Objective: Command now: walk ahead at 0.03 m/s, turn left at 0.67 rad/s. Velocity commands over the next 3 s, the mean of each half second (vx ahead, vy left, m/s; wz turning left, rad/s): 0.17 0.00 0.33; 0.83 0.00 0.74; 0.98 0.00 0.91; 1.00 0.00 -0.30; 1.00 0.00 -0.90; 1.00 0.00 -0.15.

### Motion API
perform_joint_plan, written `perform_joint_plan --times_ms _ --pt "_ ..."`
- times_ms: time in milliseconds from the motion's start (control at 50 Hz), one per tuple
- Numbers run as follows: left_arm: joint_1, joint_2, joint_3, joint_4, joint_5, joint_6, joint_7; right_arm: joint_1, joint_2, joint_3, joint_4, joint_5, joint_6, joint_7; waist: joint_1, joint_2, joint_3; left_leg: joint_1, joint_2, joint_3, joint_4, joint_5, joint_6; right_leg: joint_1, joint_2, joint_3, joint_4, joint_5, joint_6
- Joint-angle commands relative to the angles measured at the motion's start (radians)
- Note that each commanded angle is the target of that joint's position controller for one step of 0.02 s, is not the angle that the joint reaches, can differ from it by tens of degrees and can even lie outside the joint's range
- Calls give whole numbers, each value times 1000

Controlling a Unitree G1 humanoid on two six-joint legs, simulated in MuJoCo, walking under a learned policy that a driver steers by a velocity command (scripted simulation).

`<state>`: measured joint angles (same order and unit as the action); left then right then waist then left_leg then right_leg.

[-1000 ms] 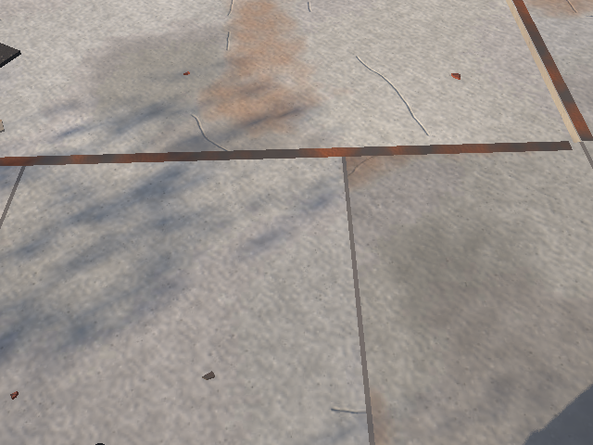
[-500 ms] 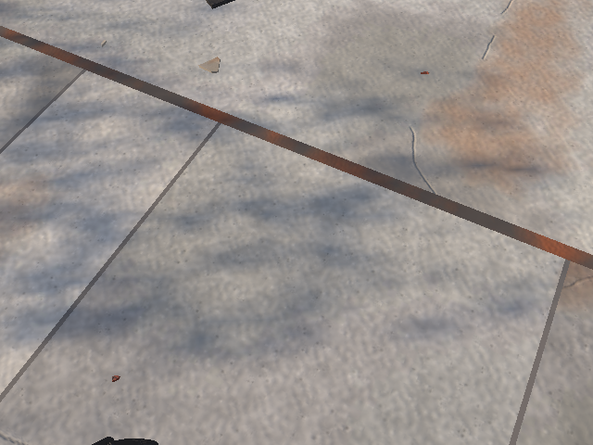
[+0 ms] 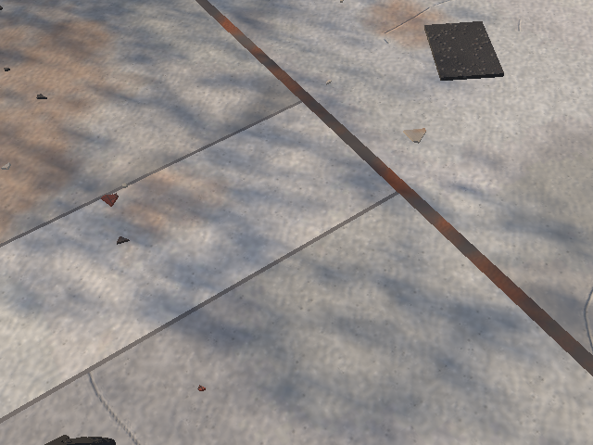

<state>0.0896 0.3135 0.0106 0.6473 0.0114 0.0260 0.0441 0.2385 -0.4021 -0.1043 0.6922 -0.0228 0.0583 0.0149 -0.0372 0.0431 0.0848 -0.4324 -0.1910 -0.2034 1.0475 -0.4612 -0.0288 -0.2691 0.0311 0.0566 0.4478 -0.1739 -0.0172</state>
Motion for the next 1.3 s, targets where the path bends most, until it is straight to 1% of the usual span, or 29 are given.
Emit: perform_joint_plan --times_ms 20,140,280,320,340,360,380,400,440,500,640,680,720,740,760,780,800,820,880,980,1060,1100,1160,1180,1200,1220,1240,1280,1300 --pt "11 123 36 -52 10 -6 -5 86 -81 -16 -25 14 10 17 1 -185 -118 -57 50 80 201 38 -29 105 -229 143 -112 427 -162" --pt "116 137 52 1 8 -22 -19 -13 -32 16 -33 15 21 10 48 -214 -126 -70 72 82 6 22 -21 196 -254 134 -104 379 -190" --pt "146 152 61 56 8 5 -41 -14 29 60 9 20 9 -4 40 -255 -124 248 107 204 -528 83 39 89 -244 99 -51 347 -172" --pt "207 103 51 73 5 8 -50 65 25 69 54 -2 -13 -10 19 -115 -179 531 156 126 -732 83 100 -117 -177 47 6 -225 -90" --pt "165 13 26 23 6 5 -60 135 -81 49 55 -15 -19 -8 -26 174 -180 635 439 -273 -866 -338 188 -364 -48 -95 276 -463 -26" --pt "44 102 45 -17 18 8 -50 135 -178 15 63 -20 -24 -7 -80 205 -6 409 547 -477 -987 -528 289 -499 -26 -84 401 -382 -17" --pt "-2 146 64 -27 8 6 -54 78 -108 33 67 -19 -34 -10 -42 141 100 340 507 -422 -998 -485 289 -515 -77 -29 459 -261 -20" --pt "36 138 66 -6 0 -5 -67 28 -59 48 63 -7 -49 -11 0 128 106 325 458 -336 -991 -357 261 -500 -88 -23 464 -171 -8" --pt "103 131 72 42 29 -23 -88 26 -28 53 68 5 -80 -14 25 104 25 365 375 -208 -981 -163 232 -437 -93 -48 484 -74 19" --pt "52 89 68 28 32 -31 -95 80 -26 45 95 21 -106 -10 17 82 -2 345 344 -177 -970 -79 247 -416 -86 -61 439 0 60" --pt "-110 67 56 -41 3 -45 -86 108 -83 8 88 14 -120 -11 -25 90 12 230 343 -237 -898 -24 264 -230 -62 -47 150 -14 94" --pt "-54 79 58 -39 -7 -54 -75 66 -92 1 67 14 -123 -6 17 81 4 140 342 -269 -868 -28 251 -50 -56 -48 85 -53 71" --pt "184 134 79 25 -1 -77 -44 25 -64 7 51 12 -131 0 145 -12 -80 -51 254 -214 -642 55 208 350 -64 -36 21 -88 43" --pt "374 233 104 53 24 -90 -24 17 10 28 37 12 -141 5 236 -197 -211 -149 135 -63 -289 65 178 566 -244 143 -55 -349 22" --pt "416 338 124 59 47 -85 -19 13 84 48 -33 47 -148 0 213 -473 -290 -386 45 58 -1 -92 151 647 -470 600 -251 -759 -31" --pt "297 248 107 33 50 -83 -22 7 32 48 -12 24 -127 -8 143 -294 -183 -424 155 70 164 23 155 489 -490 632 -261 -756 -49" --pt "235 161 83 14 44 -86 -25 -28 5 38 -4 4 -119 4 121 -164 -130 -413 192 81 189 112 152 399 -446 497 -235 -635 -43" --pt "205 120 71 16 42 -88 -30 -22 7 36 4 -1 -112 21 94 -121 -111 -382 231 91 177 172 139 342 -398 349 -238 -492 -38" --pt "248 83 59 62 23 -107 -34 -56 40 44 -7 -13 -79 64 81 -173 -50 -409 279 137 230 250 118 277 -324 108 -284 -281 -28" --pt "300 39 49 128 19 -139 -48 -215 61 57 -73 -5 -65 84 59 -119 47 -480 281 175 170 403 119 236 -293 -149 -343 11 -26" --pt "355 58 52 184 22 -143 -34 -362 79 80 -128 -10 -64 102 68 -85 113 -381 259 329 -124 416 168 261 -262 -315 -383 332 -10" --pt "366 98 56 195 22 -136 -25 -352 86 86 -124 -2 -64 96 40 -101 69 -214 181 415 -231 389 214 304 -259 -375 -295 866 2" --pt "312 209 84 178 27 -91 -8 -22 -1 49 -34 9 -67 62 -150 -189 -140 141 82 404 -253 238 266 364 -322 -357 152 1358 -16" --pt "273 214 87 155 29 -77 -13 192 -55 18 33 8 -72 42 -231 -177 -239 398 62 349 -320 192 297 252 -328 -327 432 1245 -36" --pt "279 170 81 159 39 -75 -27 249 -96 -13 77 10 -69 17 -215 -69 -248 627 99 229 -396 137 314 9 -232 -312 758 550 -18" --pt "304 33 48 69 36 -89 -49 127 -197 -32 44 -2 -53 4 -51 198 -232 818 338 -253 -468 120 420 -434 -47 -258 1134 -328 45" --pt "200 93 49 -18 21 -117 -45 175 -219 -40 14 -8 -43 4 -100 63 -364 894 413 -560 -669 7 505 -581 -26 -37 1205 -274 39" --pt "143 103 39 -22 18 -146 -42 149 -144 -29 49 -2 -59 -11 -32 -106 -116 611 405 -488 -814 61 430 -579 -120 6 1015 -167 28" --pt "142 95 35 -14 34 -136 -40 110 -118 -20 50 -1 -76 -17 16 -136 -66 475 356 -399 -816 151 408 -509 -146 8 949 -180 39"
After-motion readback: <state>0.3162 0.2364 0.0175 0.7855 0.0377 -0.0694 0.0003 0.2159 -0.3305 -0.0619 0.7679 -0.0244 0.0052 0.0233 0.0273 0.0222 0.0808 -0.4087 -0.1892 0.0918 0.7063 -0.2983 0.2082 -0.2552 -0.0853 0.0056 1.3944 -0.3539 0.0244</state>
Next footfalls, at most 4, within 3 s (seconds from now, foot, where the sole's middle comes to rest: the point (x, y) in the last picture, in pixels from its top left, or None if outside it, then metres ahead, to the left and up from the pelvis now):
0.32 left None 0.01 0.10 -0.78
0.72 right None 0.26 -0.11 -0.78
1.20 left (203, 415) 0.53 0.26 -0.78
1.64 right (99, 282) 0.90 0.57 -0.78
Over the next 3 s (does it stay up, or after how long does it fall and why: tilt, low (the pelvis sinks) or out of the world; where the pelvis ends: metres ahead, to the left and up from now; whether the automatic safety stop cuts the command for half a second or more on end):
stays up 1.68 1.22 -0.02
